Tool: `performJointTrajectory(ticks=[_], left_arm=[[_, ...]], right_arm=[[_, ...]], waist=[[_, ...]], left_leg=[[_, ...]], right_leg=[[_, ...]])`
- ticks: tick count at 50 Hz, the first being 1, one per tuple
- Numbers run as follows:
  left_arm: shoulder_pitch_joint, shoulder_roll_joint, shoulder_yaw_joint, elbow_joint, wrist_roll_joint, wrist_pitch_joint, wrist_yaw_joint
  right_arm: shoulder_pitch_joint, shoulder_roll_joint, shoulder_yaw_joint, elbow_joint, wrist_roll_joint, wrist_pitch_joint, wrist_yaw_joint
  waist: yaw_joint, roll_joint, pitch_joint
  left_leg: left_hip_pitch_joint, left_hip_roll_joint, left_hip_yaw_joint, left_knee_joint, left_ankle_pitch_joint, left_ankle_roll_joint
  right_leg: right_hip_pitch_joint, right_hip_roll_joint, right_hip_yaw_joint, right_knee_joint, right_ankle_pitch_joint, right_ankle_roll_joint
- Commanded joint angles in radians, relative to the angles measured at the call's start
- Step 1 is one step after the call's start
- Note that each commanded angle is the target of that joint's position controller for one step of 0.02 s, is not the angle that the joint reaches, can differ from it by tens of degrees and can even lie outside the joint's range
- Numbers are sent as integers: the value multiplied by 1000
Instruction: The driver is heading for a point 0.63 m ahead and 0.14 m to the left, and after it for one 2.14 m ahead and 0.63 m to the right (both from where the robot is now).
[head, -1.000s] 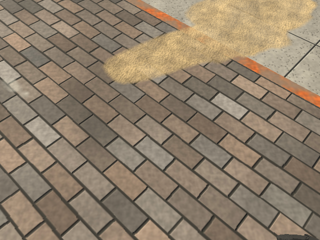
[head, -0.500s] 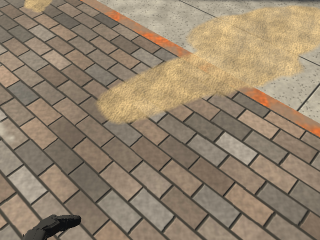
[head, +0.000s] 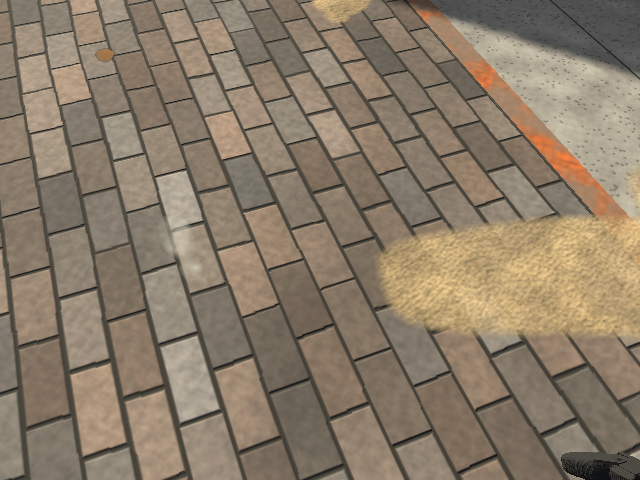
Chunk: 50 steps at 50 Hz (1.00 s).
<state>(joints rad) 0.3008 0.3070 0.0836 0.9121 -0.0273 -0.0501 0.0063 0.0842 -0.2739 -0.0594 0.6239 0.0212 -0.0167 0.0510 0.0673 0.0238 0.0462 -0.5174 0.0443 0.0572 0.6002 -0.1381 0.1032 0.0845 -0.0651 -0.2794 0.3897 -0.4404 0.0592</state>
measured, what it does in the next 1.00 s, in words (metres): walks ahead, turning left: right foot, then left foot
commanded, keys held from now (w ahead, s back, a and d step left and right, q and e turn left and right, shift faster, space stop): w+q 0.74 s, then e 0.26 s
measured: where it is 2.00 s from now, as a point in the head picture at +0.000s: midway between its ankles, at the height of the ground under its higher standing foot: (282, 424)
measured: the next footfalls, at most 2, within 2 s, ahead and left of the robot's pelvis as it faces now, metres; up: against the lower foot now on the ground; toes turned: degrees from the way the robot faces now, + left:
right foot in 0.50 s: +0.48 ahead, -0.06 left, +0.00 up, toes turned +22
left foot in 0.98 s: +0.59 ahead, +0.28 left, +0.00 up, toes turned +27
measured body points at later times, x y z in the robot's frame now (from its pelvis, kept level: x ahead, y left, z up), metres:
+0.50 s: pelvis +0.28 +0.01 +0.01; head +0.30 +0.03 +0.46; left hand +0.44 +0.31 -0.07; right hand +0.40 -0.27 -0.09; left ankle +0.13 +0.09 -0.72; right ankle +0.45 -0.07 -0.72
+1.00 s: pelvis +0.50 +0.11 +0.01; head +0.53 +0.13 +0.45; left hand +0.37 +0.36 -0.13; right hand +0.82 +0.02 -0.06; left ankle +0.56 +0.26 -0.72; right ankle +0.45 -0.07 -0.71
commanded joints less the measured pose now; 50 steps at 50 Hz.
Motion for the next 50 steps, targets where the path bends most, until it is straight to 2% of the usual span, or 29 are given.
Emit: performJointTrajectory(ticks=[1, 2, 3, 4, 5, 6, 7, 11, 16, 20, 23, 24, 25, 26, 27, 28, 29, 30, 31, 32, 34, 38, 40, 42, 45, 47, 48, 49, 50], left_arm=[[-20, 98, 6, -91, 41, -6, 5], [15, 25, -22, -151, 41, -41, -8], [-111, 133, 0, -161, 1, -72, -19], [-163, 140, 1, -185, -21, -88, -24], [-156, 121, -2, -173, -4, -92, -16], [-140, 128, 4, -160, 19, -86, -9], [-119, 129, 7, -156, 24, -73, -11], [-164, 86, 1, -178, 44, -42, -7], [-335, 49, -18, -231, 32, -51, -18], [-392, 76, -12, -264, 21, -68, -35], [-343, 108, 3, -260, 18, -81, -41], [-276, 119, 12, -242, 19, -87, -38], [-171, 149, 29, -221, 29, -92, -31], [-15, 204, 42, -209, 42, -92, -23], [63, 270, 58, -171, 46, -77, -27], [36, 169, 37, -186, 20, -72, -32], [-9, 110, 21, -199, 19, -65, -27], [-64, 94, 11, -205, 31, -58, -24], [-92, 74, 5, -198, 35, -53, -22], [-103, 65, 0, -192, 42, -56, -18], [-100, 64, 2, -176, 34, -64, -15], [-74, 109, 15, -145, 33, -68, -14], [-84, 114, 11, -129, 28, -58, -15], [-63, 127, 8, -112, 14, -45, -14], [-4, 162, 13, -82, -4, -25, -15], [-26, 172, 14, -78, -13, -15, -10], [-23, 150, 7, -76, -11, -16, -9], [-9, 99, -12, -96, 14, -24, -10], [116, 1, -49, -97, 35, -26, -16]], right_arm=[[394, -286, -116, 35, 10, 12, -36], [326, -339, -110, -10, 7, -6, -29], [333, -241, -82, -18, 1, -24, -16], [304, -207, -69, -11, -8, -38, -14], [240, -184, -62, -15, -8, -45, -15], [183, -152, -52, -25, -11, -47, -20], [154, -143, -45, -39, -22, -47, -25], [184, -172, -53, -27, -13, -55, -49], [251, -183, -58, 9, -4, -45, -68], [297, -177, -60, 40, 4, -36, -71], [286, -175, -62, 43, 2, -24, -77], [272, -164, -58, 39, 1, -19, -77], [264, -128, -45, 31, -2, -19, -74], [274, -72, -22, 11, -21, -21, -71], [430, -18, -6, -12, 14, -30, -70], [405, -133, -24, 16, 26, -29, -76], [283, -188, -40, 3, 16, -24, -75], [230, -181, -41, -7, 5, -19, -77], [198, -167, -43, -19, -6, -18, -73], [207, -145, -42, -21, 1, -15, -65], [214, -103, -35, -24, 11, -6, -59], [139, -71, -22, -58, -3, -4, -55], [106, -41, -8, -63, -15, -18, -49], [41, -23, 2, -68, -21, -35, -35], [-22, -50, -6, -84, -19, -49, -21], [48, -92, -25, -61, -28, -54, -23], [126, -130, -41, -32, -39, -57, -32], [212, -202, -58, -19, -60, -56, -46], [232, -236, -54, -36, -91, -39, -60]], waist=[[-207, 134, -244], [-111, 290, -381], [-189, 110, -361], [-172, 80, -231], [-121, -14, -153], [-84, -8, -121], [-59, 20, -107], [-56, 9, -74], [-121, 53, -30], [-139, 66, -21], [-106, 109, -33], [-69, 120, -55], [-17, 103, -131], [39, -14, -285], [-37, -372, -393], [-9, -247, -315], [18, -157, -186], [-1, -92, -114], [-18, -95, -60], [-41, -125, -48], [-51, -141, -39], [-43, -89, -14], [-49, -82, -13], [-28, -90, -23], [-14, -110, -43], [-75, -122, -85], [-116, -105, -133], [-140, -36, -240], [-105, 197, -392]], left_leg=[[670, 91, -246, -51, 43, 132], [903, 287, -840, -246, -227, 330], [877, 291, -829, -333, -265, 280], [766, 261, -689, -329, -201, 240], [615, 215, -572, -326, -82, 207], [504, 177, -484, -331, 18, 186], [430, 153, -446, -353, 77, 180], [331, 110, -352, -390, 212, 189], [295, 55, -310, -376, 80, 122], [356, 88, -392, -303, 34, 107], [409, 111, -467, -216, 74, 88], [403, 92, -470, -166, 114, 73], [366, 35, -433, -32, 157, 40], [231, -33, -346, 253, -4, -1], [-142, -162, -239, 572, -475, -71], [-263, -74, -266, 694, -437, -81], [-285, -40, -238, 710, -343, -84], [-246, -3, -207, 686, -271, -87], [-224, 24, -207, 641, -224, -89], [-173, 50, -204, 612, -194, -86], [-157, 65, -175, 573, -175, -89], [-206, 71, -169, 421, -64, -110], [-120, 46, -131, 255, 20, -110], [-22, 16, -63, 104, 125, -109], [33, -22, -64, -30, 141, -95], [157, -44, -68, -141, 176, -63], [309, -45, -60, -200, 297, -36], [537, 88, -154, -128, 698, 10], [851, 393, -438, -49, 1067, 191]], right_leg=[[-416, -104, 34, 690, 431, -72], [-779, 102, 228, 978, -166, -31], [-882, 50, 369, 1021, -113, -54], [-921, 14, 354, 972, -23, -79], [-865, -30, 357, 884, 55, -80], [-794, -60, 363, 796, 102, -72], [-733, -73, 367, 763, 135, -64], [-720, -42, 340, 585, 264, -1], [-660, 24, 337, 237, 526, 13], [-619, 48, 362, 127, 522, -12], [-545, 59, 362, 94, 391, -46], [-453, 68, 341, 60, 379, -66], [-275, 36, 355, 46, 385, -102], [-2, -139, 526, 70, 330, -163], [302, -353, 1012, -31, 112, -332], [252, -353, 1071, -91, -129, -306], [124, -307, 900, -107, -105, -258], [-6, -265, 769, -122, 28, -234], [-99, -231, 681, -143, 130, -232], [-158, -202, 604, -166, 196, -220], [-194, -182, 502, -206, 272, -229], [-191, -197, 383, -236, 497, -264], [-220, -154, 292, -211, 720, -254], [-232, -120, 245, -186, 808, -236], [-144, -143, 294, -114, 824, -217], [-121, -137, 320, -6, 834, -180], [-159, -100, 309, 94, 832, -148], [-283, -37, 277, 265, 597, -97], [-582, 70, 260, 602, -108, -19]])
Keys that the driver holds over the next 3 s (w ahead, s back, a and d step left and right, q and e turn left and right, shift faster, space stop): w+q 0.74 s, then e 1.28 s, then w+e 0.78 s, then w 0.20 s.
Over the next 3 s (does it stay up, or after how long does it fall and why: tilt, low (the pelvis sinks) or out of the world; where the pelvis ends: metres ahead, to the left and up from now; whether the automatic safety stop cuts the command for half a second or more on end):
stays up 0.91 -0.06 0.02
